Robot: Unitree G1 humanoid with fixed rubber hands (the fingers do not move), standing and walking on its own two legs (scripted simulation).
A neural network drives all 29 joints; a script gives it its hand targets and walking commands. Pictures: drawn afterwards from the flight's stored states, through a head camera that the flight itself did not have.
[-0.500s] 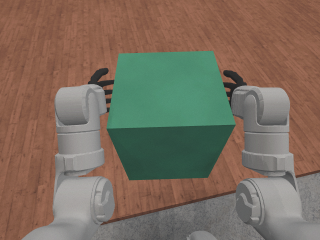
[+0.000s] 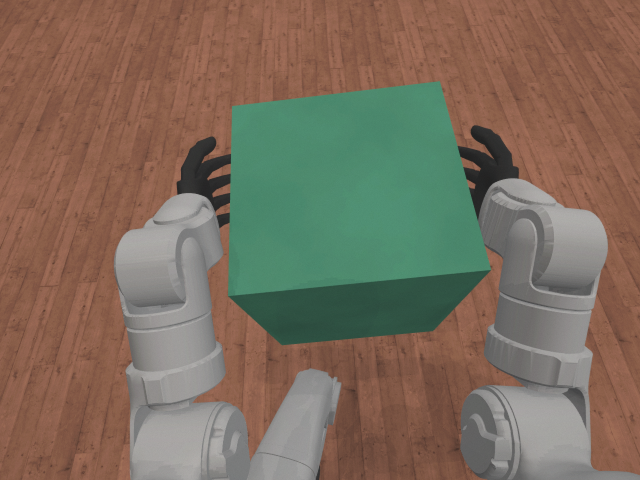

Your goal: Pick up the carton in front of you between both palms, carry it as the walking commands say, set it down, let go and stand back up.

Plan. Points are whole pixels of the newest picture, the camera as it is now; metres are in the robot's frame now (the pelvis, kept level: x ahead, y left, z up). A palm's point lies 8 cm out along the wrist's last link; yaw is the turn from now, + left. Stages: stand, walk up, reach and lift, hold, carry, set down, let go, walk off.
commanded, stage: carry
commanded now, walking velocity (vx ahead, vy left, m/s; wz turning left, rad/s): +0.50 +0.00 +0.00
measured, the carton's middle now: (347, 235) +0.40 +0.05 +0.05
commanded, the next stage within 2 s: none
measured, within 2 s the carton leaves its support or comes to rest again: neither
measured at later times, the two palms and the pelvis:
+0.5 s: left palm out of the picture +0.81 +0.13 +0.24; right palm out of the picture +0.77 -0.17 +0.25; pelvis +0.41 +0.04 +0.10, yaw -3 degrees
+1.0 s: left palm out of the picture +1.03 +0.24 +0.18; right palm out of the picture +1.02 -0.06 +0.18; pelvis +0.74 +0.08 +0.09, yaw +0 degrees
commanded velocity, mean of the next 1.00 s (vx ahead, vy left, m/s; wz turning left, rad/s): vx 0.50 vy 0.00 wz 0.00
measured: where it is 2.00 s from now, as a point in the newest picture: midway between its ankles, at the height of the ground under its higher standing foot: (363, 128)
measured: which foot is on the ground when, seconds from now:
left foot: up 0.00-0.06, down 0.08-0.52, up 0.54-0.90, down 0.92-1.00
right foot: down 0.00-0.06, up 0.08-0.50, down 0.52-0.92, up 0.94-1.00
